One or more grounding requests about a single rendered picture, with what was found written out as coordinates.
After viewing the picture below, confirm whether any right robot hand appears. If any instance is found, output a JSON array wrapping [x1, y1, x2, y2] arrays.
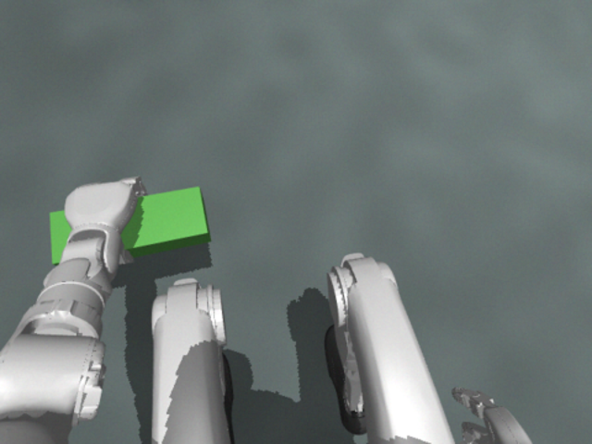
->
[[451, 388, 533, 444]]

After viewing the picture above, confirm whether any carton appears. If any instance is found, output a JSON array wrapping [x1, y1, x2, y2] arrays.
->
[[50, 187, 211, 266]]

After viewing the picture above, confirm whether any left robot hand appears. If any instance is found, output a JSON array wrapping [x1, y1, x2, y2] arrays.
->
[[65, 176, 148, 265]]

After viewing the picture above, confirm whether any right robot foot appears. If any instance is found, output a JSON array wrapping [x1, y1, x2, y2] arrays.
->
[[325, 325, 367, 435]]

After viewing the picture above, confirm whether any left robot arm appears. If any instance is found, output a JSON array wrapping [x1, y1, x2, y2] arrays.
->
[[0, 224, 122, 444]]

